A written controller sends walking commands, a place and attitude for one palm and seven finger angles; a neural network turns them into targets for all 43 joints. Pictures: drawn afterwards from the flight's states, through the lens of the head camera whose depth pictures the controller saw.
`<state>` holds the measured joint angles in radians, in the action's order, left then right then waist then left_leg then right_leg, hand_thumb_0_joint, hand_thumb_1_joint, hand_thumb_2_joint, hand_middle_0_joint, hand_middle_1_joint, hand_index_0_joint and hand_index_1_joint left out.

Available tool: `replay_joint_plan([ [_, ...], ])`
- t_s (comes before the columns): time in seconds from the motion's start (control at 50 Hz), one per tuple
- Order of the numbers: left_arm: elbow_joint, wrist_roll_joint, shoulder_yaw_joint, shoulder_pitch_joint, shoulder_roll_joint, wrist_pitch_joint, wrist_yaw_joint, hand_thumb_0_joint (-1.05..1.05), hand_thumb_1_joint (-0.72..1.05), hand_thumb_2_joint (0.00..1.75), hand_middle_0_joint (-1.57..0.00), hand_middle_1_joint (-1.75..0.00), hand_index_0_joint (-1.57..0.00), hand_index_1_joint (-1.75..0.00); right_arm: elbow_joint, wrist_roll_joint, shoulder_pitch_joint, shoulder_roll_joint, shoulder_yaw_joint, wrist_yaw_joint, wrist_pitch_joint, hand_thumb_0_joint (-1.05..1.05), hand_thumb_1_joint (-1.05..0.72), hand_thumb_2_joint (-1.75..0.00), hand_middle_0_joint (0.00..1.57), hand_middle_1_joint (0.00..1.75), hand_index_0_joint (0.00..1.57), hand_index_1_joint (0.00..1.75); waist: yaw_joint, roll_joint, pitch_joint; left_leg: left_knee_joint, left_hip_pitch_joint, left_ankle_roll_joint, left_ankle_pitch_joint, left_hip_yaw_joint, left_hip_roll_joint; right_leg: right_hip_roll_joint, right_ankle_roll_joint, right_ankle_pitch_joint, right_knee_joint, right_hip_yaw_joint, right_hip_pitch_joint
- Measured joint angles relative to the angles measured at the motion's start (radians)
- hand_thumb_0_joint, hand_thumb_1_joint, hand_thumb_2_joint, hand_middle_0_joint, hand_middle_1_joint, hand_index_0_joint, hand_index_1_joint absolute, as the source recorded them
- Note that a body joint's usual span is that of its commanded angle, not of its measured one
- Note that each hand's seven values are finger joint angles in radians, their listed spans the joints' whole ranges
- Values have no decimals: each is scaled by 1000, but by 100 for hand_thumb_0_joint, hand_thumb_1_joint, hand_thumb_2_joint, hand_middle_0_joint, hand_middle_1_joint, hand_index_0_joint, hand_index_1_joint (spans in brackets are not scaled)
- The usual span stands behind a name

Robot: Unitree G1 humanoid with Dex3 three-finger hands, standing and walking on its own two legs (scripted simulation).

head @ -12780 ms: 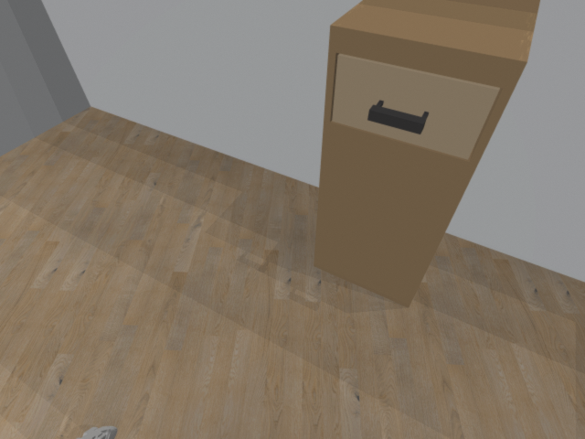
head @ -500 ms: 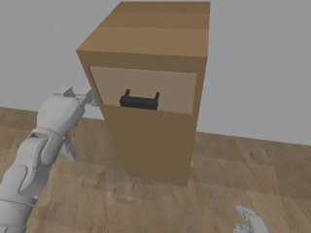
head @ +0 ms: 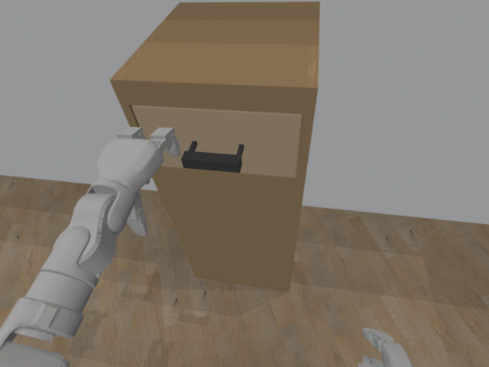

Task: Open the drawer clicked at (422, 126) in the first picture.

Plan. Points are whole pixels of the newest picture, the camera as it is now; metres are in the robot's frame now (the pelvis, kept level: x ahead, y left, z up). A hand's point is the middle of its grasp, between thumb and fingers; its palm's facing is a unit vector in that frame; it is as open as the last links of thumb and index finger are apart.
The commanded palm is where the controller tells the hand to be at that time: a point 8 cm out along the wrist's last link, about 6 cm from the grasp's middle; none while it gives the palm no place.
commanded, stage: move the hooked fingers above the handle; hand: left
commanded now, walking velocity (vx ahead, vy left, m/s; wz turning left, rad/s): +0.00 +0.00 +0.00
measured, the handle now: (214, 154) +0.53 +0.13 +0.03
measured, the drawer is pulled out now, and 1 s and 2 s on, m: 0.00 0.00 0.00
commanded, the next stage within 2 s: none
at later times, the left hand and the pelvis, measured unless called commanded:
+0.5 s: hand (176, 167) +0.42 +0.18 +0.10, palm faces -0.02 -0.04 -1.00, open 13.9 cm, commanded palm +0.40 +0.18 +0.17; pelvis +0.02 -0.02 +0.00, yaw +0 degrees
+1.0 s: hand (205, 155) +0.47 +0.13 +0.08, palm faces -0.03 -0.03 -1.00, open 13.9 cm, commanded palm +0.46 +0.14 +0.15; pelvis +0.03 -0.03 -0.01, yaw +0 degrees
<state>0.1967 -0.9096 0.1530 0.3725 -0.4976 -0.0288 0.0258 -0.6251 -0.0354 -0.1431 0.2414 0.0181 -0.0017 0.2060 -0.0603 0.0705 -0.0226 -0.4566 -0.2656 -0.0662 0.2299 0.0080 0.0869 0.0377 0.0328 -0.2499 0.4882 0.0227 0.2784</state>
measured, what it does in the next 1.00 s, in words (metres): stands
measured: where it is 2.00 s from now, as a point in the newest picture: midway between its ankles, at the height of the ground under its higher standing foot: outside the picture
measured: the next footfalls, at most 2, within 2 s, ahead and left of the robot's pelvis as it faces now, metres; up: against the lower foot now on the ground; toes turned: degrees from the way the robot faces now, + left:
none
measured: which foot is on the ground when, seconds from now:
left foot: down 0.00-1.00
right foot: down 0.00-1.00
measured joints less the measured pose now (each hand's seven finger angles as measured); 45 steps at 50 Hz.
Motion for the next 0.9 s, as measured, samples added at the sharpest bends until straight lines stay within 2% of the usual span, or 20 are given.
replay_joint_plan([
  [0.12,14,-2,20,8,11,2,14,0,-49,30,-32,-120,-32,-120,1,0,-31,13,-14,-4,6,1,-90,-90,20,30,20,30,11,1,-7,-8,-10,2,12,-2,-3,3,3,-11,9,2,12],
  [0.24,37,-7,35,23,30,24,-21,0,-49,30,-32,-120,-32,-120,-9,-2,-40,21,-26,-7,6,1,-90,-90,20,30,19,30,13,-3,-13,-20,-22,8,26,-4,-7,8,9,-25,25,4,26],
  [0.34,123,-21,33,73,32,2,-45,0,-49,30,-32,-120,-32,-120,-15,-7,-32,18,-23,-15,9,1,-90,-90,20,30,19,30,20,-9,-21,-29,-35,13,35,-5,-13,14,16,-34,35,4,41],
  [0.44,187,-21,31,115,25,-14,-32,0,-49,30,-32,-120,-32,-120,-4,-9,-35,15,-25,-23,9,1,-90,-90,20,30,19,30,29,-14,-30,-38,-48,19,45,0,-18,20,23,-42,41,-1,52],
  [0.56,227,-21,42,149,34,16,-18,0,-49,30,-32,-120,-32,-120,4,-7,-44,18,-32,-27,10,1,-90,-90,20,30,19,30,34,-18,-41,-56,-69,24,60,5,-21,24,29,-56,56,-7,70],
  [0.66,260,-32,55,180,55,37,-42,0,-49,30,-32,-120,-32,-120,-1,-3,-49,19,-40,-25,14,1,-90,-90,20,30,19,30,36,-20,-50,-71,-90,27,71,5,-22,25,32,-68,73,-8,93],
  [0.78,328,-48,59,228,81,15,-84,0,-49,30,-32,-120,-32,-120,-14,-1,-56,13,-44,-19,23,1,-90,-90,20,30,19,30,44,-19,-65,-80,-108,29,78,0,-24,27,34,-75,86,-4,114],
  [0.9,412,-59,65,281,90,-9,-85,0,-49,30,-32,-120,-32,-120,-17,-2,-72,5,-45,-21,29,1,-90,-90,20,30,20,30,59,-21,-71,-84,-122,31,80,0,-26,29,36,-77,90,-4,128],
])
